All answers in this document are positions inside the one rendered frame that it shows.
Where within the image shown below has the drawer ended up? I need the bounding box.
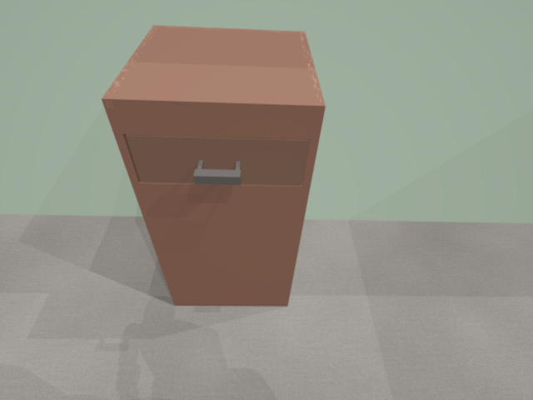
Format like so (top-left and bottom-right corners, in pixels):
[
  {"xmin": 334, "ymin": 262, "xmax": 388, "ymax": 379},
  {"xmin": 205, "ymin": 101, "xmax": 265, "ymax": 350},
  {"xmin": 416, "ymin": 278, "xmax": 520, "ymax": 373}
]
[{"xmin": 126, "ymin": 134, "xmax": 308, "ymax": 185}]

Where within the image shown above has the handle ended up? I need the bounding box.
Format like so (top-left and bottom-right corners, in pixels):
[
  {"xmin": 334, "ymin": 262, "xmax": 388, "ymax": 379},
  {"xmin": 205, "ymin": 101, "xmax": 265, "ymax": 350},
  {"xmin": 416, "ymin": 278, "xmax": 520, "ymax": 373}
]
[{"xmin": 193, "ymin": 160, "xmax": 241, "ymax": 185}]

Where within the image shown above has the cabinet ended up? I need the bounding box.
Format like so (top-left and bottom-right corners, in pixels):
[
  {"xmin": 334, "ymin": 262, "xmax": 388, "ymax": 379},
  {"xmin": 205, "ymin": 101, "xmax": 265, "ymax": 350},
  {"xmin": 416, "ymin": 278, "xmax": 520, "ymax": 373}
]
[{"xmin": 102, "ymin": 25, "xmax": 326, "ymax": 307}]

